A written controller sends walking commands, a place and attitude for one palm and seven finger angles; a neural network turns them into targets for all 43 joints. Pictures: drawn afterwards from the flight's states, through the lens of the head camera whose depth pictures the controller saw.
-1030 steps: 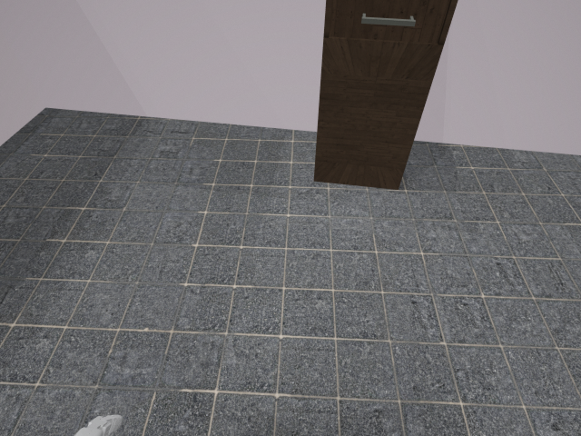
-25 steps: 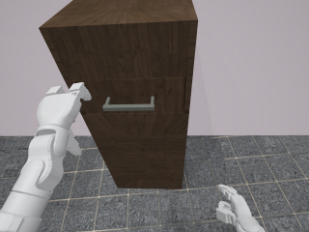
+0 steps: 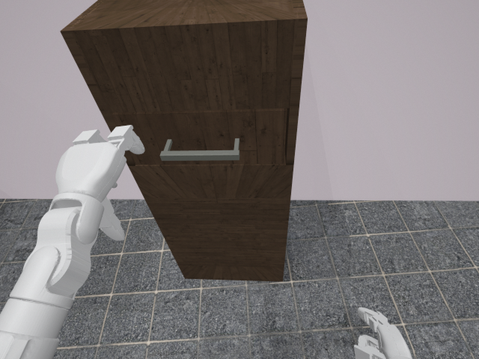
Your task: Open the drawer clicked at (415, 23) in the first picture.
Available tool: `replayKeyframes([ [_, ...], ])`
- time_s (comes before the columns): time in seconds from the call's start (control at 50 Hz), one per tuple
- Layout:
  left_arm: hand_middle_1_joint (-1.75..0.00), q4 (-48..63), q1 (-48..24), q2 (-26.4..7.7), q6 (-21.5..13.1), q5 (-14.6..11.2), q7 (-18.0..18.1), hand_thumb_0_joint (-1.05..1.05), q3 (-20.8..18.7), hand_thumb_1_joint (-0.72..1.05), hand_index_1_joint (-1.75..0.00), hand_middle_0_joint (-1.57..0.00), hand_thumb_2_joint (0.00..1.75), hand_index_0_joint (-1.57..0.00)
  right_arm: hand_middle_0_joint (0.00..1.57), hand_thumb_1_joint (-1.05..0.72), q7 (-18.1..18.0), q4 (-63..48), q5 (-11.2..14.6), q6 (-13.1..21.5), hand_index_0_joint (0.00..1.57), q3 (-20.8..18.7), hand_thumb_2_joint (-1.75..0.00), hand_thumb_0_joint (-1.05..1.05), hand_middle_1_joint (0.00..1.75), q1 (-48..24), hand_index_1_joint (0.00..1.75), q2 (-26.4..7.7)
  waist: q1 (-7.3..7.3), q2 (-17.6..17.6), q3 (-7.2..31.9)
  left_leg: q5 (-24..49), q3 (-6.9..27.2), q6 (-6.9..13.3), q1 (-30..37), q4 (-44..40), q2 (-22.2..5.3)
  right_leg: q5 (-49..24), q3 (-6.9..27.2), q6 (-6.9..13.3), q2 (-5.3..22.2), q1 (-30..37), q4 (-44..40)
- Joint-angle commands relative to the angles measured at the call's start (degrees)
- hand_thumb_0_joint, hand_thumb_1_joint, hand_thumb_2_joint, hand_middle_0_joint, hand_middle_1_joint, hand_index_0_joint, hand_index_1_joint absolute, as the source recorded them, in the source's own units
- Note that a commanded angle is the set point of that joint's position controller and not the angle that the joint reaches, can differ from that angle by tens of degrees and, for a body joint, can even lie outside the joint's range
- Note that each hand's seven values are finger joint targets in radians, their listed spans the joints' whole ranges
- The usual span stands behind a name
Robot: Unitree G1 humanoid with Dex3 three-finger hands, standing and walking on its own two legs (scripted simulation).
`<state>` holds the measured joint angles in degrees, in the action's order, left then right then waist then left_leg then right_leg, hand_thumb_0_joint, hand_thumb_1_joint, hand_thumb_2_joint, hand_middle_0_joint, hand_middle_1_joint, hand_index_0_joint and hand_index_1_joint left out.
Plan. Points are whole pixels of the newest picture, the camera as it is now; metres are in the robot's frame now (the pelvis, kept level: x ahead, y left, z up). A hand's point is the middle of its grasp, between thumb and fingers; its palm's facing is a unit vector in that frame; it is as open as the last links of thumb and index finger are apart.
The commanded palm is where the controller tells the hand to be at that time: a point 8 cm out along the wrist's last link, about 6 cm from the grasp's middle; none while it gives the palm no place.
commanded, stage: move the hooked fingers above the handle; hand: left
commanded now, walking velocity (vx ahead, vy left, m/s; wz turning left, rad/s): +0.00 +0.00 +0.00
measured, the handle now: (201, 149) +0.53 +0.18 +0.04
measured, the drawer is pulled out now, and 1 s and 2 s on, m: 0.00 0.00 0.00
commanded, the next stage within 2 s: none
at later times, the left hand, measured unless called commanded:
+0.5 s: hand (144, 181) +0.35 +0.22 +0.12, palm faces +0.02 -0.06 -1.00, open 13.9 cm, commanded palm +0.33 +0.22 +0.19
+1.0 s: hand (172, 168) +0.41 +0.19 +0.10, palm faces +0.02 -0.08 -1.00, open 13.9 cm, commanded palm +0.39 +0.20 +0.17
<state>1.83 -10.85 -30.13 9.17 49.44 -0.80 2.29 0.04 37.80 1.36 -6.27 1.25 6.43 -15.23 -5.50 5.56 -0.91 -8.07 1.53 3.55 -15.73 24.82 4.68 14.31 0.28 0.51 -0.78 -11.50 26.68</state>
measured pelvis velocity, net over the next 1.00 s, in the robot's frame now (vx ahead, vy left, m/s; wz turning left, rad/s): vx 0.04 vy -0.02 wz -0.01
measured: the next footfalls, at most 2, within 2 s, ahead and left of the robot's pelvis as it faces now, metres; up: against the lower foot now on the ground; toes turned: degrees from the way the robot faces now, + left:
none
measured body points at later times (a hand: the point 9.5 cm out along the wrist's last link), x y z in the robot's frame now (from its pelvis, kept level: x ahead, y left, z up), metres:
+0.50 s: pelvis +0.02 -0.04 +0.00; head +0.02 -0.08 +0.45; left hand +0.34 +0.22 +0.17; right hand +0.21 -0.27 -0.12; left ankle +0.06 +0.07 -0.74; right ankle +0.00 -0.12 -0.74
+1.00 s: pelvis +0.04 -0.02 -0.01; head +0.07 -0.06 +0.44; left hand +0.40 +0.20 +0.15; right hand +0.21 -0.26 -0.13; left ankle +0.06 +0.07 -0.74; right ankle +0.00 -0.12 -0.74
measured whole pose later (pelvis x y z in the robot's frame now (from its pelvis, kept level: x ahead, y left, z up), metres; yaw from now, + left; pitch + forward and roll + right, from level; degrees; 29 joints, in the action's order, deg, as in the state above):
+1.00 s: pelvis +0.04 -0.02 -0.01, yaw +0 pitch +5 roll +1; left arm -13.0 -18.9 -26.8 7.4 51.8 0.2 7.1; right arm -1.8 36.3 1.7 -9.5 0.1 8.1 -15.0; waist -2.3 4.6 3.1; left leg -14.1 1.5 2.3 -20.8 30.2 3.8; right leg 19.7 0.3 2.2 -1.8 -16.3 31.3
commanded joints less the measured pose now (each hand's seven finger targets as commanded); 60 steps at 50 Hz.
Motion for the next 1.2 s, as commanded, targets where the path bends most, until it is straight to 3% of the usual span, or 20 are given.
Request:
replayKeyframes([
  [0.0, -1.2, 11.5, -17.1, -10.4, 0.4, 1.3, 0.3, 0.0, -4.1, -0.5, -1.2, -0.3, 0.3, -0.3, 0.2, -0.9, -0.8, -10.5, 0.4, 3.2, 0.2, -1.6, -0.9, 0.0, 0.3, -10.5, 0.3, -5.5, 0.58, -3.3, 16.0, 0.2, 2.1, -2.1, 8.9, -4.0, -3.0, -0.4, -0.6, 1.6, -0.3, 1.6, -4.1],
  [0.08, -1.2, 12.5, -19.5, -12.6, -1.9, 1.1, 0.1, 0.0, -6.0, -0.5, -1.2, -0.3, 0.3, -0.3, 0.2, -0.9, -1.7, -10.7, 0.2, 3.3, 0.2, -1.3, -0.9, 0.0, 0.3, -11.1, 0.3, -5.4, 1.25, -3.2, 13.6, -0.5, 1.8, -1.4, 8.6, -3.4, -2.8, 0.2, -0.1, 1.5, -0.7, 0.4, -5.0],
  [0.16, -1.2, 4.6, -21.9, -14.1, -3.6, 1.5, 1.3, 0.0, -8.1, -0.5, -1.2, -0.3, 0.3, -0.3, 0.2, -0.9, -2.6, -8.8, 0.2, 3.0, 0.2, -1.0, -0.9, 0.0, 0.3, -9.8, 0.3, -5.1, 0.97, -5.0, 10.2, -1.7, 0.8, -1.4, 6.5, -3.5, -2.4, 1.5, -0.1, 1.3, -0.4, -0.5, -5.9],
  [0.2, -1.2, 3.0, -22.3, -16.1, -3.8, 1.4, 2.1, 0.0, -10.4, -0.5, -1.2, -0.3, 0.3, -0.3, 0.2, -0.9, -2.7, -8.8, 0.2, 3.1, 0.2, -0.9, -0.9, 0.0, 0.3, -9.8, 0.3, -5.0, 0.24, -4.2, 12.6, 0.0, 0.2, -1.6, 5.8, -2.6, -1.9, 0.0, 0.6, 1.3, 0.1, 2.0, -5.5],
  [0.28, -1.2, 1.2, -23.0, -14.6, -3.7, 1.3, 2.5, 0.0, -8.8, -0.5, -1.2, -0.3, 0.3, -0.3, 0.2, -0.9, -2.7, -9.2, 0.4, 2.7, 0.2, -1.3, -0.9, 0.0, 0.3, -9.8, 0.3, -5.3, 0.87, -2.6, 13.9, 1.8, -0.5, -1.6, 5.7, -1.6, -1.5, -3.2, 1.3, 1.3, 0.1, 2.3, -5.2],
  [0.3, -1.2, -0.4, -23.1, -12.8, -3.4, 1.4, 2.1, 0.0, -6.6, -0.5, -1.2, -0.3, 0.3, -0.3, 0.2, -0.9, -2.8, -9.0, 0.3, 2.6, 0.2, -1.3, -0.9, 0.0, 0.3, -9.5, 0.3, -5.3, 1.41, -3.3, 13.7, 2.1, -0.7, -1.5, 5.5, -1.2, -1.4, -4.1, 1.1, 1.1, 0.4, 2.0, -4.9],
  [0.36, -1.2, -0.5, -23.0, -12.7, -3.5, 1.2, 0.9, 0.0, -5.6, -0.5, -1.2, -0.3, 0.3, -0.3, 0.2, -0.9, -3.0, -9.4, 0.2, 2.2, 0.2, -1.7, -0.9, 0.0, 0.3, -8.7, 0.3, -5.9, 1.82, -4.6, 14.9, 3.7, -0.9, -1.0, 5.2, -0.3, -1.2, -8.1, 1.6, 0.8, 0.7, 2.6, -4.3],
  [0.4, -1.2, -1.8, -21.3, -13.3, -3.7, 0.7, 0.0, 0.0, -6.1, -0.5, -1.2, -0.3, 0.3, -0.3, 0.2, -0.9, -3.2, -9.7, 0.2, 2.1, 0.2, -1.7, -0.9, 0.0, 0.3, -8.3, 0.3, -6.1, 1.83, -7.2, 14.9, 4.2, -1.1, -0.7, 4.0, 0.4, -1.0, -10.8, 2.0, 0.4, 1.1, 3.6, -3.9],
  [0.48, -1.2, 1.0, -23.6, -16.4, -6.4, 0.4, 0.0, 0.0, -8.8, -0.5, -1.2, -0.3, 0.3, -0.3, 0.2, -0.9, -3.6, -9.8, 0.0, 1.9, 0.2, -2.1, -0.9, 0.0, 0.3, -7.5, 0.3, -6.4, 1.86, -6.6, 17.2, 5.7, -1.0, -0.5, 3.7, 1.6, -0.6, -15.4, 2.5, 0.2, 1.2, 4.6, -2.5],
  [0.52, -1.2, 0.3, -26.1, -14.9, -7.7, 0.3, 0.7, 0.0, -7.8, -0.5, -1.2, -0.3, 0.3, -0.3, 0.2, -0.9, -3.8, -9.4, 0.1, 2.0, 0.2, -2.2, -0.9, 0.0, 0.3, -6.7, 0.3, -6.0, 2.46, -5.5, 16.6, 6.0, -1.0, -0.4, 3.7, 2.2, -0.5, -15.9, 2.1, 0.3, 1.1, 2.8, -2.0],
  [0.58, -1.2, -0.2, -26.2, -17.7, -8.9, 0.6, 3.0, 0.0, -11.0, -0.5, -1.2, -0.3, 0.3, -0.3, 0.2, -0.9, -3.7, -8.9, 0.1, 1.9, 0.2, -2.8, -0.9, 0.0, 0.3, -5.5, 0.3, -6.2, 1.72, -3.7, 18.6, 7.5, -0.9, -0.5, 3.8, 3.0, -0.4, -16.3, 2.2, 0.6, 0.7, 2.9, -1.3],
  [0.68, -1.2, -2.8, -26.2, -14.9, -7.3, 1.4, 5.7, 0.0, -9.4, -0.5, -1.2, -0.3, 0.3, -0.3, 0.2, -0.9, -3.0, -8.6, 0.3, 1.3, 0.2, -3.4, -0.9, 0.0, 0.3, -4.4, 0.3, -6.2, 1.86, -3.9, 20.9, 10.3, -1.2, -0.8, 3.9, 4.0, -0.7, -18.7, 1.3, 0.9, 0.4, 2.2, 0.5],
  [0.8, -1.2, -4.6, -23.8, -9.9, -2.3, 1.6, 4.2, 0.0, -4.1, -0.5, -1.2, -0.3, 0.3, -0.3, 0.2, -0.9, -2.0, -9.7, 0.7, -0.3, 0.2, -3.6, -0.9, 0.0, 0.3, -4.6, 0.3, -6.4, 2.64, -6.7, 20.6, 12.8, -1.3, -0.6, 4.0, 4.6, -1.1, -22.0, 0.5, 0.7, 0.3, 1.5, 1.7],
  [0.88, -1.2, -3.3, -27.8, -9.8, -1.8, 2.5, 3.2, 0.0, -2.6, -0.5, -1.2, -0.3, 0.3, -0.3, 0.2, -0.9, -2.3, -9.8, 0.6, -1.0, 0.2, -3.4, -0.9, 0.0, 0.3, -4.4, 0.3, -6.6, 3.54, -7.5, 20.5, 12.9, -0.5, -0.6, 5.1, 4.5, -1.4, -19.5, 0.2, 0.9, -0.2, -0.1, 1.7],
  [0.96, -1.2, -1.6, -31.2, -10.0, -3.3, 3.6, 4.6, 0.0, -3.1, -0.5, -1.2, -0.3, 0.3, -0.3, 0.2, -0.9, -2.4, -9.5, 0.3, -0.8, 0.2, -3.4, -0.9, 0.0, 0.3, -3.4, 0.3, -5.7, 3.14, -3.8, 22.7, 16.3, 0.3, -0.8, 7.7, 5.3, -1.7, -18.8, -0.1, 1.5, -0.6, -1.3, 2.6],
  [0.98, -1.2, -1.3, -31.8, -11.7, -3.6, 3.8, 5.3, 0.0, -4.6, -0.5, -1.2, -0.3, 0.3, -0.3, 0.2, -0.9, -2.3, -9.2, 0.2, -0.9, 0.2, -3.5, -0.9, 0.0, 0.3, -3.2, 0.3, -6.0, 3.08, -4.1, 23.3, 17.1, 0.4, -1.0, 7.8, 5.5, -1.9, -18.9, -0.1, 1.7, -0.7, -1.0, 2.7],
  [1.0, -1.2, -1.6, -31.8, -10.0, -3.6, 3.9, 5.8, 0.0, -3.4, -0.5, -1.2, -0.3, 0.3, -0.3, 0.2, -0.9, -2.2, -9.4, 0.2, -0.7, 0.2, -3.4, -0.9, 0.0, 0.3, -3.2, 0.3, -5.5, 2.77, -2.5, 23.9, 17.6, 0.6, -1.1, 8.0, 5.5, -1.8, -18.4, -0.2, 1.7, -0.7, -1.2, 3.0],
  [1.08, -1.2, -8.7, -33.0, -9.9, -1.6, 4.8, 7.9, 0.0, -4.2, -0.5, -1.2, -0.3, 0.3, -0.3, 0.2, -0.9, -2.0, -8.0, 0.5, -1.2, 0.2, -3.3, -0.9, 0.0, 0.3, -2.3, 0.3, -5.7, 2.96, -4.1, 20.9, 15.9, 0.4, -1.8, 6.5, 4.9, -2.4, -15.1, -1.1, 2.2, -1.2, -3.3, 2.6],
  [1.14, -1.2, -12.8, -36.7, -6.6, 0.9, 5.4, 7.8, 0.0, 0.0, -0.5, -1.2, -0.3, 0.3, -0.3, 0.2, -0.9, -2.1, -7.8, 0.9, -1.6, 0.2, -3.2, -0.9, 0.0, 0.3, -2.2, 0.3, -5.8, 4.3, -4.6, 19.6, 13.1, 0.5, -1.8, 5.9, 4.5, -2.5, -12.6, -1.5, 2.1, -1.2, -5.2, 2.4],
  [1.18, -1.2, -13.0, -38.5, -4.6, 1.7, 5.6, 7.1, 0.0, 2.4, -0.5, -1.2, -0.3, 0.3, -0.3, 0.2, -0.9, -2.0, -8.2, 0.8, -1.8, 0.2, -3.5, -0.9, 0.0, 0.3, -1.8, 0.3, -5.9, 4.67, -4.8, 21.7, 13.8, 0.7, -1.8, 7.5, 4.7, -2.6, -12.3, -1.3, 2.2, -1.2, -5.1, 2.3],
])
